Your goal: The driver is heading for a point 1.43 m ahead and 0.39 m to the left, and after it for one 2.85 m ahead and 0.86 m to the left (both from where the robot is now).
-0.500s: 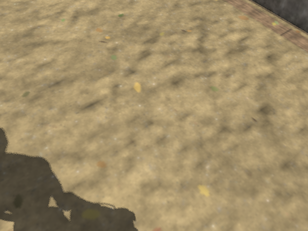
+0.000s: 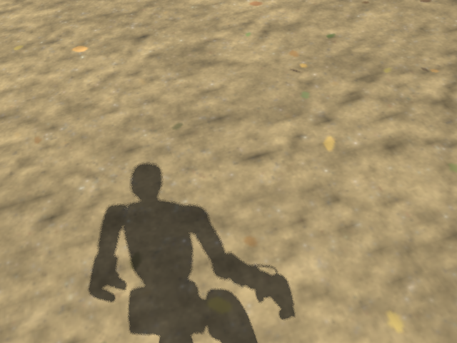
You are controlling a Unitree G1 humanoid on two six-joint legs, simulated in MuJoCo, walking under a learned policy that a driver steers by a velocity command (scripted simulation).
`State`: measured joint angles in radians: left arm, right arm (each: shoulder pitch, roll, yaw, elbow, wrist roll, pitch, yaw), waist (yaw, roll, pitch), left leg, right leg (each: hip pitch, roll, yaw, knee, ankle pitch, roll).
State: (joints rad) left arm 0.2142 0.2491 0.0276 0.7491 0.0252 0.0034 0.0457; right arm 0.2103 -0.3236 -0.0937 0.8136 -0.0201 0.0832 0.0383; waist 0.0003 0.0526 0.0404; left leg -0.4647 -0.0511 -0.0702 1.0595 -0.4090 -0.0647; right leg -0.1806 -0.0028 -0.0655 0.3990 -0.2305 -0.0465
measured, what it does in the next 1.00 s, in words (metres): steps on the spot, turning left: left foot, then right foot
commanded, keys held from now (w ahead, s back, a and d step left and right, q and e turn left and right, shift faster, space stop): q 0.48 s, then no key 0.52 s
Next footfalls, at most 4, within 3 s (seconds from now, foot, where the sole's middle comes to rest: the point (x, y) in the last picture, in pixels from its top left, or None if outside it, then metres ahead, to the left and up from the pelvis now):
0.22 left None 0.00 0.12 -0.78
0.76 right None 0.07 -0.05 -0.78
1.04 left None -0.04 0.13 -0.78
2.52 left None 0.36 0.22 -0.78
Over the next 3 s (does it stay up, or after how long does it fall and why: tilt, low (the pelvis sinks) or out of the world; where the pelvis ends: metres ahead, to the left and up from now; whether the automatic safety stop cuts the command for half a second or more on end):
stays up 0.48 0.20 -0.01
